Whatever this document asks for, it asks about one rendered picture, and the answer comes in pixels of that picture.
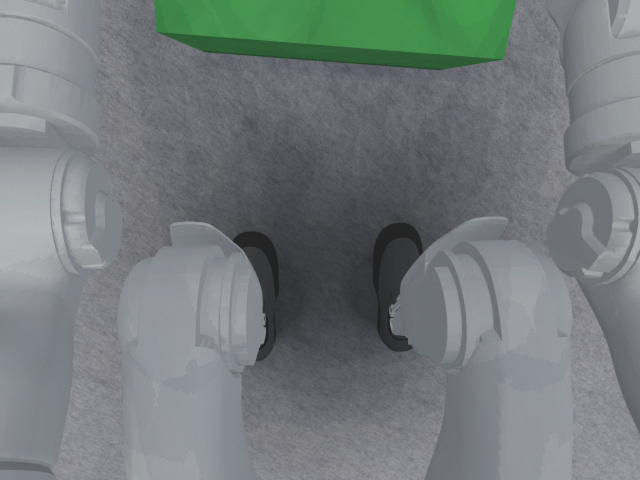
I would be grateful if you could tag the right robot forearm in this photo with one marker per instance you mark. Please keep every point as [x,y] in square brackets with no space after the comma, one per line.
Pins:
[599,49]

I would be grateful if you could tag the left robot forearm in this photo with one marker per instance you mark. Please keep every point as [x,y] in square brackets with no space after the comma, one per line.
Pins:
[49,57]

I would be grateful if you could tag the robot left thigh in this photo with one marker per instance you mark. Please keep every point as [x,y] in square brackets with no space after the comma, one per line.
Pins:
[199,320]

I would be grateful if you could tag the carton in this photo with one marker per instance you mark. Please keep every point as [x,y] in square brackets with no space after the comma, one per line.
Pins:
[423,34]

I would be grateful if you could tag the robot left foot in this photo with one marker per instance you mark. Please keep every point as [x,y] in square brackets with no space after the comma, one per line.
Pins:
[262,254]

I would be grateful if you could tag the left robot upper arm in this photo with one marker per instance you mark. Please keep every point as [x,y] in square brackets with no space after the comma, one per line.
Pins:
[59,221]

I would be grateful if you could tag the right robot upper arm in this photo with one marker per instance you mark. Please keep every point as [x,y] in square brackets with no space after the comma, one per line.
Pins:
[595,237]

